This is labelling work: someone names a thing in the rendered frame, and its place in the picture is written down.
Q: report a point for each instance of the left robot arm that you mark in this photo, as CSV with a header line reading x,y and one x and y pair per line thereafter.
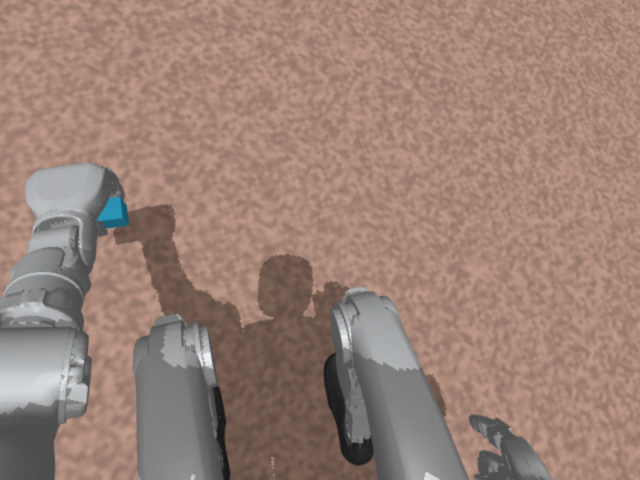
x,y
45,369

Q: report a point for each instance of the right robot foot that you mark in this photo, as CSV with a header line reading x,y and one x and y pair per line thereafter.
x,y
357,454

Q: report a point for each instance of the left robot hand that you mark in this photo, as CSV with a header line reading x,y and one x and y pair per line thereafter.
x,y
84,188

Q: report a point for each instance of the small box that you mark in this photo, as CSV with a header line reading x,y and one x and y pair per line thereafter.
x,y
114,214

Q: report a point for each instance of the left robot foot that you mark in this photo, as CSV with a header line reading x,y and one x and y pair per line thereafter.
x,y
220,439

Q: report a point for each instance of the right robot hand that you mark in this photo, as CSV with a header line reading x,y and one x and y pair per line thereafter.
x,y
519,461

